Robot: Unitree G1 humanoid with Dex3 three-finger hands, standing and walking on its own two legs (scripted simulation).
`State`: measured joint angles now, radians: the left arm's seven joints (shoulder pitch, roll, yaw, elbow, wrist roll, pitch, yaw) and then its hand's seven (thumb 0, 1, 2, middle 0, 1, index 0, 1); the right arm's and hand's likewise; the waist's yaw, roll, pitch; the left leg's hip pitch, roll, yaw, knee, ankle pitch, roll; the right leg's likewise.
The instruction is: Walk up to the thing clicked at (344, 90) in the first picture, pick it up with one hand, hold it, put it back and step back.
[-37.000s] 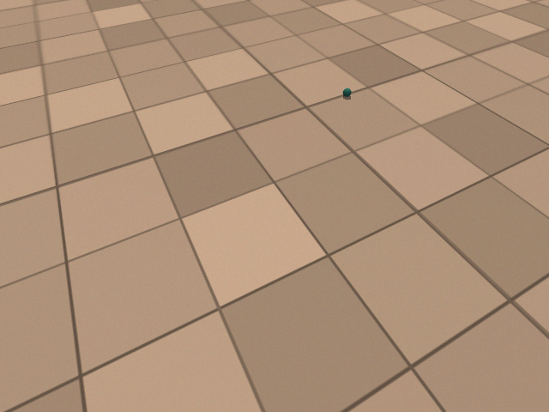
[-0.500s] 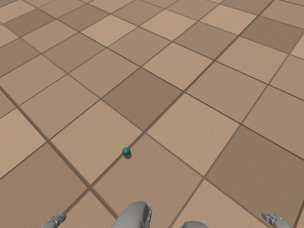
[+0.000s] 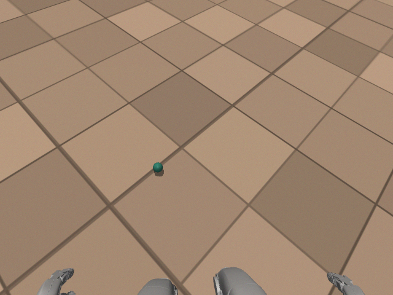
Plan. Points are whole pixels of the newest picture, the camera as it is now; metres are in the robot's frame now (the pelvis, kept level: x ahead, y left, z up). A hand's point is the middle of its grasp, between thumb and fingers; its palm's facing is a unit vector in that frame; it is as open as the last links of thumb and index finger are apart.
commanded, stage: step back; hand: left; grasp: from above
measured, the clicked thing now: (157, 167) +0.75 +0.23 -0.74
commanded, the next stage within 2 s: stand in 1.96 s
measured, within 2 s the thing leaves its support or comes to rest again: neither
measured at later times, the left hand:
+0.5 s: hand out of the picture -0.05 +0.25 -0.15, palm faces +0.02 -0.91 -0.42, open 7.4 cm
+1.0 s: hand out of the picture -0.28 +0.21 -0.15, palm faces +0.00 -0.91 -0.41, open 7.4 cm
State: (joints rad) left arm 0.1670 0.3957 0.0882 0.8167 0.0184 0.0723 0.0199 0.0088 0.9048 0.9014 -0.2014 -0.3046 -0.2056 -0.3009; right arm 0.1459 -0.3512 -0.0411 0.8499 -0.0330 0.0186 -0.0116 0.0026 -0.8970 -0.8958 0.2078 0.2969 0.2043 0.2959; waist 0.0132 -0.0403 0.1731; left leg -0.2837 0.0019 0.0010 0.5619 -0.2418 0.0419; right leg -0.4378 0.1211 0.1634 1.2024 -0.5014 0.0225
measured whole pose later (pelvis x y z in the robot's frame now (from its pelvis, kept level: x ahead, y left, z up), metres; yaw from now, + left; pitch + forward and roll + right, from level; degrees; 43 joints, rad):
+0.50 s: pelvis -0.18 -0.03 -0.02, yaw +3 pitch -2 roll +1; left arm 0.10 0.38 0.07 0.77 0.04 0.06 0.01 0.01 0.90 0.90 -0.20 -0.31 -0.21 -0.30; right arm 0.23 -0.40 -0.06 0.89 -0.02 0.04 -0.01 0.00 -0.90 -0.90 0.20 0.30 0.20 0.30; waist -0.01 0.00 0.17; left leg -0.24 -0.05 -0.03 0.67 -0.39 0.00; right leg -0.41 -0.06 -0.02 0.70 -0.26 0.01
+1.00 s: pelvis -0.33 -0.06 -0.01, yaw -1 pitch -3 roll +1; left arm 0.23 0.35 0.06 0.94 0.05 0.02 0.00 0.01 0.90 0.90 -0.20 -0.31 -0.21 -0.30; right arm 0.18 -0.41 -0.05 0.91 -0.02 0.04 -0.01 0.00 -0.90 -0.90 0.20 0.30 0.20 0.30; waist 0.03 0.03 0.09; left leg -0.44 -0.06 -0.11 0.95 -0.44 -0.01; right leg -0.23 0.01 0.03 0.62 -0.35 -0.02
